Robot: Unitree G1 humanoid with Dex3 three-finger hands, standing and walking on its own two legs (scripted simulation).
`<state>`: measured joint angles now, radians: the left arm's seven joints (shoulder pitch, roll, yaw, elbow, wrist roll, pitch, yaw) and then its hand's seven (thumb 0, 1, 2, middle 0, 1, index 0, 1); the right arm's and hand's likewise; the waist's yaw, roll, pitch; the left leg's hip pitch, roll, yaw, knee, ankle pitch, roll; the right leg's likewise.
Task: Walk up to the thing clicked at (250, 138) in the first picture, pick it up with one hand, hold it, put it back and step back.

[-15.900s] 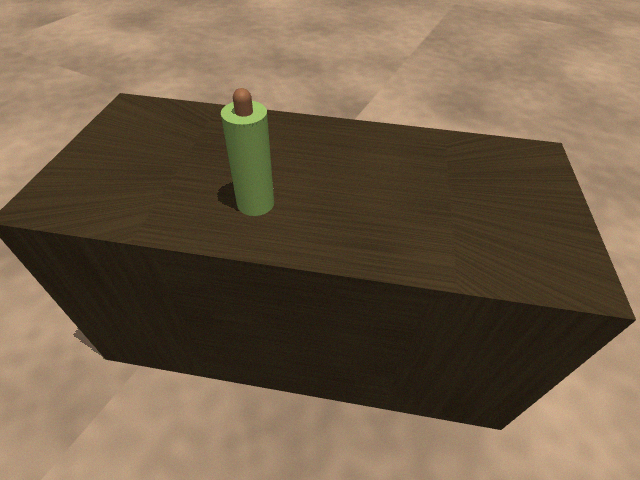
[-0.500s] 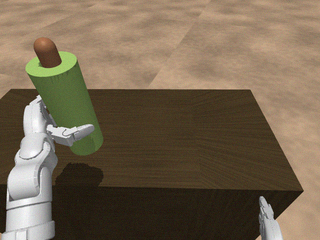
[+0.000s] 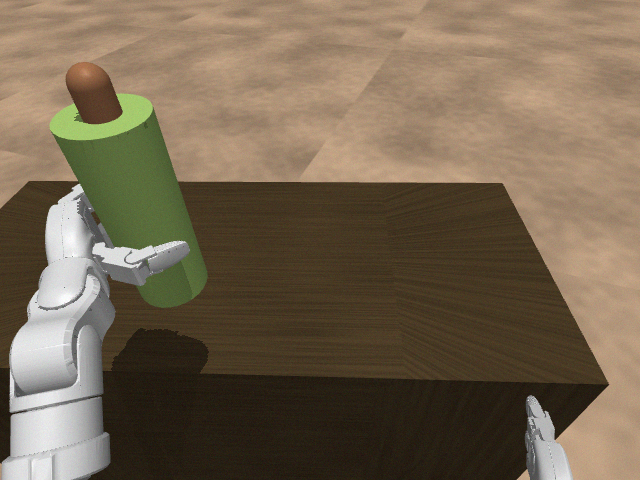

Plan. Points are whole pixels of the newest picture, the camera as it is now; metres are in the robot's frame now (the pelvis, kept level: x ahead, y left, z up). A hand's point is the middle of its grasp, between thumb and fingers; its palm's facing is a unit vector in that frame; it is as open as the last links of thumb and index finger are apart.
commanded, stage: hold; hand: left
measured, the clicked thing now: (138, 197) +0.34 +0.19 +0.24
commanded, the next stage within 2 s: crouch in 1.84 s
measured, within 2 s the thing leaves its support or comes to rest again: neither
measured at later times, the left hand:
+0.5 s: hand (141, 238) +0.34 +0.20 +0.19, palm faces +0.32 -0.95 +0.00, open 11.5 cm
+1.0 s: hand (144, 229) +0.34 +0.20 +0.20, palm faces +0.29 -0.96 +0.02, open 11.5 cm
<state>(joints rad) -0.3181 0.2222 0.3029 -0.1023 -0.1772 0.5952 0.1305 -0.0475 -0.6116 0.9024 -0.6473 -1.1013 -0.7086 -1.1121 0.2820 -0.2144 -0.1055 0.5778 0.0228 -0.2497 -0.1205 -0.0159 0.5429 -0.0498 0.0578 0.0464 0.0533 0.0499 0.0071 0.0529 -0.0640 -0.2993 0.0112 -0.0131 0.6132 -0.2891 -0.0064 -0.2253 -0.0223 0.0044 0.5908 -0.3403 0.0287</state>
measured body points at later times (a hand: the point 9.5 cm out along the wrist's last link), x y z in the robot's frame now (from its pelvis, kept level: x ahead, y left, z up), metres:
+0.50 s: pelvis +0.00 +0.00 +0.00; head -0.03 -0.02 +0.45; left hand +0.32 +0.25 +0.19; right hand +0.17 -0.27 -0.06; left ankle +0.02 +0.12 -0.73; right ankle -0.01 -0.14 -0.73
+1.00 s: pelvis +0.00 +0.00 +0.00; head -0.04 -0.02 +0.45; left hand +0.32 +0.25 +0.20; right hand +0.17 -0.26 -0.05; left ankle +0.02 +0.12 -0.73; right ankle -0.01 -0.14 -0.73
